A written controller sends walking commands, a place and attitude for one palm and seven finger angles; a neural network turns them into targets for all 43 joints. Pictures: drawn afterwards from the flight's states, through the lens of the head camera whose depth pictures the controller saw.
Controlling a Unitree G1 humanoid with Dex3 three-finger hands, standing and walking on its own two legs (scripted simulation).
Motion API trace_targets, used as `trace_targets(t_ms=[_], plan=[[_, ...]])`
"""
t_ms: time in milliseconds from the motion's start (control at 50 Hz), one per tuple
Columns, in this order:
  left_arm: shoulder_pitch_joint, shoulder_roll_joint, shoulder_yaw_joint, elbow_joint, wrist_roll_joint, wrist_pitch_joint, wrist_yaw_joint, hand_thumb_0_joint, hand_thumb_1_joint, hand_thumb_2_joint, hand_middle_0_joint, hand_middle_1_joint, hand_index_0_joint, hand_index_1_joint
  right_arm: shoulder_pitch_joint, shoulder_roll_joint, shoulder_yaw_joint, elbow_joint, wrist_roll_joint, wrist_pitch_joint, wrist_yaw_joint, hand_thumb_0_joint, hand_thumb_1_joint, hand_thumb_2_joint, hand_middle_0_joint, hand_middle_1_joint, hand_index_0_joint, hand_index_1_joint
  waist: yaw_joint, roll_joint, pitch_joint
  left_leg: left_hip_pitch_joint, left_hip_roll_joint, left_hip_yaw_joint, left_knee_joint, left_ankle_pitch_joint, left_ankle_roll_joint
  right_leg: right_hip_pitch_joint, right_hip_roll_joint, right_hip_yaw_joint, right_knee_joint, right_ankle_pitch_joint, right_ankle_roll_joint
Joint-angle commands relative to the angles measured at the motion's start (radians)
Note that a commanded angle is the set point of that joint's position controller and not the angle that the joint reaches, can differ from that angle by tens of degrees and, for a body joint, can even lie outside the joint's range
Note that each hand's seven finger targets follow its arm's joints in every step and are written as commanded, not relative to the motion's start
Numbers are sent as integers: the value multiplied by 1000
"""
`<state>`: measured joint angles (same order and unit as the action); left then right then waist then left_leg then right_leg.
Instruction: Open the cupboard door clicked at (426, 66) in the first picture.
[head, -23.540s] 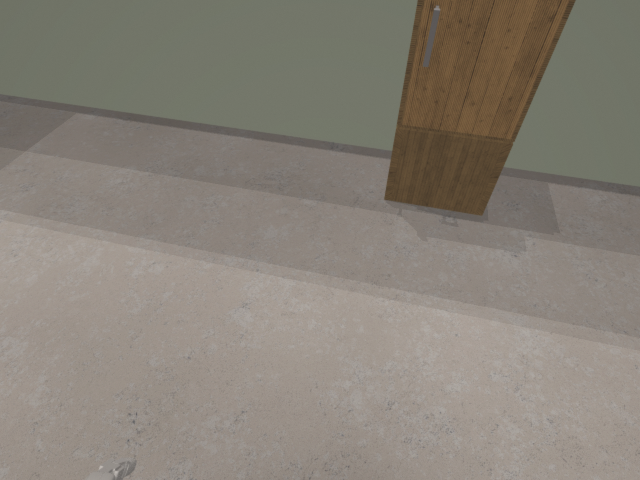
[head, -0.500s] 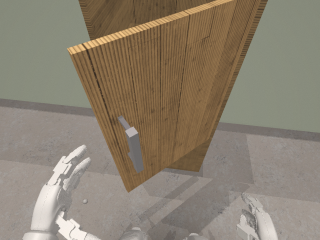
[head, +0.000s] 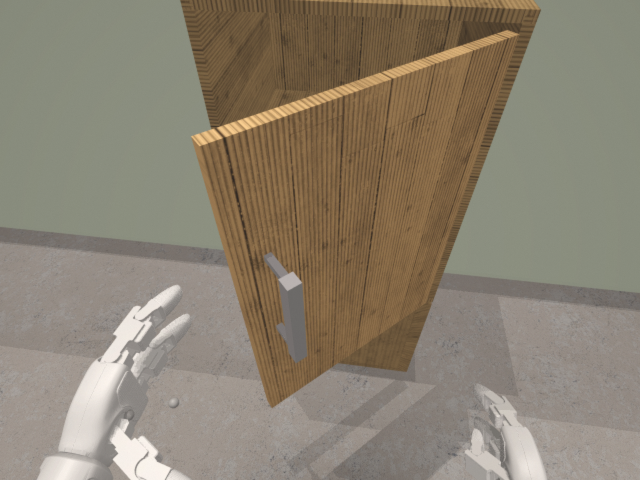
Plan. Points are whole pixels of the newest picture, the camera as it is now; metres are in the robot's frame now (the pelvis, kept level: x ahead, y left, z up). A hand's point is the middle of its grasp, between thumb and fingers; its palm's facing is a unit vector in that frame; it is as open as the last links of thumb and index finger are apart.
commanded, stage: draw the hand back to the body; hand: left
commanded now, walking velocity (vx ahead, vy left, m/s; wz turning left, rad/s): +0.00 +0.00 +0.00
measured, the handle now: (286, 311) +0.32 +0.07 +0.05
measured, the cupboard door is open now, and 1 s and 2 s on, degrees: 43 43 43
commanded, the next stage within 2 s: step back with the hand held close in 1.18 s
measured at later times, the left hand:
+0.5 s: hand (80, 345) +0.21 +0.23 +0.16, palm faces +0.34 -0.86 -0.39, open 12.8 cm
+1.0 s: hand (46, 304) +0.22 +0.24 +0.21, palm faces +0.45 -0.80 -0.40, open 7.7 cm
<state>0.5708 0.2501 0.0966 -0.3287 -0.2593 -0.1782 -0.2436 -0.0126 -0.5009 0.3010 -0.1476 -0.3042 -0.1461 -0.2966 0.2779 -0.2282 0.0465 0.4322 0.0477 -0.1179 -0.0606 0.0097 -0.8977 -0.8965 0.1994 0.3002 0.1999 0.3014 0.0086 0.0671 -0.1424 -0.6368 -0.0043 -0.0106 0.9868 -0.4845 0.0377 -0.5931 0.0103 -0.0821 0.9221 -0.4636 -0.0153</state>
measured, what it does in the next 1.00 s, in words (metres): rises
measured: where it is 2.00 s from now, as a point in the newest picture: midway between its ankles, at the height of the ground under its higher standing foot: outside the picture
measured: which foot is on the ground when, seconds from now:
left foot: down 0.00-1.00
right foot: down 0.00-1.00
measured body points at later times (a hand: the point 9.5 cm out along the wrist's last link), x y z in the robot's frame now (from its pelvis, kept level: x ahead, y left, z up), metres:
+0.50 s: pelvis +0.02 +0.00 +0.04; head +0.01 -0.01 +0.49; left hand +0.18 +0.28 +0.18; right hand +0.20 -0.21 -0.04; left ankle +0.01 +0.09 -0.68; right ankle +0.00 -0.11 -0.68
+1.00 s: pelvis +0.03 -0.01 +0.06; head +0.01 -0.04 +0.51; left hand +0.19 +0.28 +0.23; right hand +0.22 -0.24 -0.02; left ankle +0.01 +0.09 -0.68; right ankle +0.00 -0.11 -0.68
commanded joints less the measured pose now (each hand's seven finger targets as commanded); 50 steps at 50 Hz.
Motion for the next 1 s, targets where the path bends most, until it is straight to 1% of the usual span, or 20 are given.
trace_targets(t_ms=[0, 80, 100, 120, 140, 160, 200, 240, 320, 340, 400, 440, 460, 560, 580, 780, 820, 860, 900, 980], plan=[[-81, 150, 145, -254, -33, -61, 17, 0, -465, 315, -151, -300, -151, -300, -100, -114, -47, -164, 5, -70, -18, 0, -900, -900, 200, 300, 200, 300, 6, 3, -50, 108, 5, -61, -220, 172, -26, 73, 20, 9, -167, 136, -12], [-102, 146, 151, -273, -49, -55, 12, 0, -325, 375, -156, -300, -156, -300, -101, -116, -39, -145, 8, -97, -20, 0, -900, -900, 200, 300, 200, 300, 5, 17, -52, 152, 8, -71, -248, 198, -29, 106, 23, 4, -188, 164, -12], [-102, 271, 171, -347, 113, -5, 173, 0, -290, 390, -158, -300, -158, -300, -108, -108, -45, -151, -6, -75, -44, 0, -900, -900, 200, 300, 200, 300, 61, 40, -63, 151, 20, -61, -301, 176, -22, 147, -5, 71, -238, 152, -26], [-44, 164, 108, -332, 134, 35, 244, 0, -255, 405, -159, -300, -159, -300, -95, -90, -34, -150, -14, -66, -50, 0, -900, -900, 200, 300, 200, 300, 32, 44, 0, 159, 18, -62, -325, 155, -27, 133, -10, 58, -259, 135, -23], [-38, 154, 101, -339, 146, 55, 279, 0, -220, 420, -160, -300, -160, -300, -99, -95, -36, -146, -16, -65, -50, 0, -900, -900, 200, 300, 200, 300, 33, 17, 0, 162, 19, -72, -338, 147, -28, 147, -12, 58, -273, 131, -23], [-5, 115, 72, -307, 164, 74, 304, 0, -185, 435, -161, -300, -161, -300, -96, -89, -31, -130, -17, -58, -48, 0, -900, -900, 200, 300, 200, 300, 24, 42, 42, 170, 25, -67, -347, 153, -29, 153, -14, 49, -276, 132, -21], [-23, 145, 91, -309, 186, 87, 341, 0, -115, 465, -164, -300, -164, -300, -103, -97, -32, -115, -19, -45, -46, 0, -900, -900, 200, 300, 200, 300, 23, 20, 46, 203, 29, -71, -373, 169, -29, 185, -15, 42, -301, 148, -19], [-24, 185, 131, -295, 201, 91, 367, 0, -45, 495, -166, -300, -166, -300, -119, -102, -34, -100, -24, -42, -53, 0, -900, -900, 200, 300, 200, 300, 31, -45, 42, 232, 27, -59, -391, 215, -23, 235, -15, 42, -335, 179, -18], [-79, 211, 164, -322, 212, 86, 391, 0, 95, 555, -171, -300, -171, -300, -134, -101, -30, -75, -30, -48, -58, 0, -900, -900, 200, 300, 200, 300, 32, -28, 29, 315, 25, -45, -438, 261, -19, 296, -21, 47, -382, 218, -14], [-98, 231, 182, -327, 217, 84, 398, 0, 130, 570, -173, -300, -173, -300, -143, -105, -31, -64, -31, -52, -59, 0, -900, -900, 200, 300, 200, 300, 35, -1, 24, 336, 24, -44, -449, 283, -21, 318, -23, 49, -393, 235, -16], [-116, 217, 184, -331, 220, 82, 403, 0, 235, 615, -176, -300, -176, -300, -148, -99, -26, -42, -32, -63, -55, 0, -900, -900, 200, 300, 200, 300, 35, 25, 47, 383, 26, -48, -486, 328, -28, 342, -21, 41, -417, 259, -13], [-111, 228, 201, -324, 221, 80, 405, 0, 305, 645, -179, -300, -179, -300, -157, -103, -28, -26, -35, -70, -52, 0, -900, -900, 200, 300, 200, 300, 42, 7, 41, 413, 30, -50, -506, 387, -29, 379, -20, 39, -435, 298, -14], [-102, 213, 196, -320, 219, 81, 402, 0, 340, 660, -180, -300, -180, -300, -160, -102, -28, -22, -35, -72, -49, 0, -900, -900, 200, 300, 200, 300, 41, 16, 55, 426, 33, -51, -518, 419, -32, 385, -20, 38, -440, 311, -12], [-84, 232, 253, -290, 213, 76, 395, 0, 515, 735, -186, -300, -186, -300, -175, -103, -39, 3, -39, -67, -36, 0, -900, -900, 200, 300, 200, 300, 53, -45, 58, 472, 38, -33, -550, 528, -35, 453, -18, 38, -477, 402, -9], [-84, 239, 271, -286, 211, 76, 394, 0, 550, 750, -187, -300, -187, -300, -176, -102, -41, 9, -40, -62, -33, 0, -900, -900, 200, 300, 200, 300, 55, -35, 59, 481, 38, -26, -555, 547, -36, 463, -18, 40, -484, 418, -8], [-193, 297, 369, -315, 199, 56, 391, 0, 900, 900, -200, -300, -200, -300, -204, -100, -49, 35, -44, -47, -25, 0, -900, -900, 200, 300, 200, 300, 59, 24, 59, 546, 29, -1, -590, 572, -27, 516, -20, 54, -545, 480, -7], [-156, 254, 337, -262, 197, 61, 382, 0, 900, 900, -200, -300, -200, -300, -204, -100, -53, 40, -44, -43, -20, 0, -900, -900, 200, 300, 200, 300, 56, -16, 83, 548, 28, 5, -594, 568, -21, 509, -18, 53, -555, 486, -3], [-150, 231, 313, -236, 196, 67, 375, 0, 900, 900, -200, -300, -200, -300, -207, -106, -58, 41, -43, -35, -17, 0, -900, -900, 200, 300, 200, 300, 53, -26, 98, 550, 30, 8, -598, 564, -18, 508, -19, 54, -563, 488, 0], [-170, 242, 317, -245, 198, 63, 374, 0, 900, 900, -200, -300, -200, -300, -212, -108, -60, 42, -43, -30, -14, 0, -900, -900, 200, 300, 200, 300, 53, -20, 106, 548, 27, 10, -606, 532, -17, 506, -18, 55, -571, 470, 0], [-179, 284, 353, -275, 198, 52, 377, 0, 900, 900, -200, -300, -200, -300, -223, -103, -63, 38, -46, -30, -20, 0, -900, -900, 200, 300, 200, 300, 63, -33, 57, 563, 21, 13, -607, 522, -10, 534, -21, 62, -573, 483, 0]])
